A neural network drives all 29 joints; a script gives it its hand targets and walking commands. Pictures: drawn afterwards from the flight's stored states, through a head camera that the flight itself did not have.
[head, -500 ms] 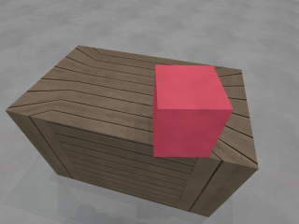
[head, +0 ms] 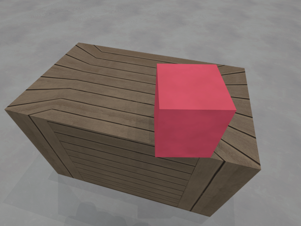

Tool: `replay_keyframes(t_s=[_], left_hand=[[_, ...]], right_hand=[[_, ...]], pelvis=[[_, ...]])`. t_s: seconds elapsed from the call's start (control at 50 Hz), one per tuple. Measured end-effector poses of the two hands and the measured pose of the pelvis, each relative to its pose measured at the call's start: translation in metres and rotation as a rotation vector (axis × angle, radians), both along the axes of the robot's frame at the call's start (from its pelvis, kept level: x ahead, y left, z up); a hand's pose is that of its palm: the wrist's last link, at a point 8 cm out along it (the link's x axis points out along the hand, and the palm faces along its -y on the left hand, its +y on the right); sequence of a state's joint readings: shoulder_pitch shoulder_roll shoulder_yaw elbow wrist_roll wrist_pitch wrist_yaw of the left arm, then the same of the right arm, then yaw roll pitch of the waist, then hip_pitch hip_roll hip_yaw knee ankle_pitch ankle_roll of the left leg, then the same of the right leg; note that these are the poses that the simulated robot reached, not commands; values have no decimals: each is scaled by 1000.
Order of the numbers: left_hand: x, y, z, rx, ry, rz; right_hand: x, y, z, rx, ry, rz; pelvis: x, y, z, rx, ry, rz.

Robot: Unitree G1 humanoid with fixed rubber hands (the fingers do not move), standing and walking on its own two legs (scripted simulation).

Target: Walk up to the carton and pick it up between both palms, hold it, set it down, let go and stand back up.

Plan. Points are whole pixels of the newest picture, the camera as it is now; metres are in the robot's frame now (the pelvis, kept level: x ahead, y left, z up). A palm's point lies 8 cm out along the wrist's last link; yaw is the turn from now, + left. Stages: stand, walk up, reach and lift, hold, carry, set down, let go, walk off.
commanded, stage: stand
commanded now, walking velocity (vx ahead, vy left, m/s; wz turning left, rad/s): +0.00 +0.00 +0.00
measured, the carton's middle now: (184, 112) +0.47 -0.10 +0.01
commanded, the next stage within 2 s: none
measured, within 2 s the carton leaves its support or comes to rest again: neither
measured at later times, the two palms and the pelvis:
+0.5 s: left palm out of the picture +0.06 +0.23 -0.14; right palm out of the picture +0.03 -0.27 -0.12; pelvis +0.00 +0.00 +0.00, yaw +0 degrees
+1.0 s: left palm out of the picture +0.07 +0.23 -0.14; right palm out of the picture +0.04 -0.27 -0.12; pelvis +0.00 +0.00 +0.00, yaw +0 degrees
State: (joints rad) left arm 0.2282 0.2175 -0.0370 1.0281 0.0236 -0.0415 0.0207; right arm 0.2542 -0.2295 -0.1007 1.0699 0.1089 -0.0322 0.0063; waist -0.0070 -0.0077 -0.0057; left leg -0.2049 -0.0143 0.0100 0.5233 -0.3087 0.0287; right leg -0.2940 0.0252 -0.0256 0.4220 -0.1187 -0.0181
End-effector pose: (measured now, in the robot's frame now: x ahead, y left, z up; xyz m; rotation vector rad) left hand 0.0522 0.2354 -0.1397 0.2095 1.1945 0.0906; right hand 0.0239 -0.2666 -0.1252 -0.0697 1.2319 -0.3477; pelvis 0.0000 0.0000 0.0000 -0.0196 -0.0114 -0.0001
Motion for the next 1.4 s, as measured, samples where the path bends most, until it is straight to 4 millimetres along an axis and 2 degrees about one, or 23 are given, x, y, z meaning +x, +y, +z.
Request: replay_keyframes(t_s=[0.4, 0.84, 1.4], left_hand=[[12, -1, 1, 0, -10, -6], [12, -3, 0, -3, -4, -4], [21, 0, -2, -7, 7, -4]], right_hand=[[6, -1, 0, -1, 5, 9], [12, -3, 0, -3, 2, 17], [23, -1, 1, -7, 16, 21]], pelvis=[[1, -1, 0, 0, 2, 3], [2, -3, 0, -1, 2, 8], [10, 0, 0, -6, 13, 10]])
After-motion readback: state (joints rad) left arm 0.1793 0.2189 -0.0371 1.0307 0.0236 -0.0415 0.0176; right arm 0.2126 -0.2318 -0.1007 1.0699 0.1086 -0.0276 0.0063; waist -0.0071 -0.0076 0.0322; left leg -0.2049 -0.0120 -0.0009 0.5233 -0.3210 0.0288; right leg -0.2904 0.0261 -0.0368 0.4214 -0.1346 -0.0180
